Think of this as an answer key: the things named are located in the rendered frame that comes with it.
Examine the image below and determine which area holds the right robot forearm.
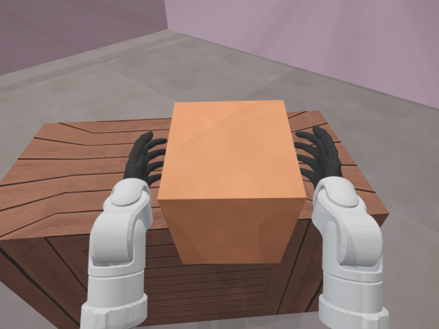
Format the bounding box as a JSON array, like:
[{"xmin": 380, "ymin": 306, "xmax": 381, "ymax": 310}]
[{"xmin": 311, "ymin": 176, "xmax": 389, "ymax": 329}]

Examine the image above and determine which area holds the carton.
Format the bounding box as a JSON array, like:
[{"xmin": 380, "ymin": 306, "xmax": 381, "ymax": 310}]
[{"xmin": 157, "ymin": 100, "xmax": 307, "ymax": 264}]

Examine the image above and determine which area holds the robot left hand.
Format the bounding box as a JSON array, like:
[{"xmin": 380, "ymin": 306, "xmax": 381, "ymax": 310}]
[{"xmin": 123, "ymin": 131, "xmax": 167, "ymax": 187}]

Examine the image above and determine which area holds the left robot forearm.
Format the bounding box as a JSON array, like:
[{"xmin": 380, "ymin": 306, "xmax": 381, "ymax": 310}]
[{"xmin": 80, "ymin": 178, "xmax": 153, "ymax": 329}]

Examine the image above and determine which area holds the pedestal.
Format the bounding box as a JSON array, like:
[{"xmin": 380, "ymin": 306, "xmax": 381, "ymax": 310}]
[{"xmin": 0, "ymin": 110, "xmax": 390, "ymax": 329}]

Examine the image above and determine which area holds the robot right hand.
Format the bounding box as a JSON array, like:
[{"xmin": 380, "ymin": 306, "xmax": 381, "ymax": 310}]
[{"xmin": 294, "ymin": 125, "xmax": 343, "ymax": 190}]

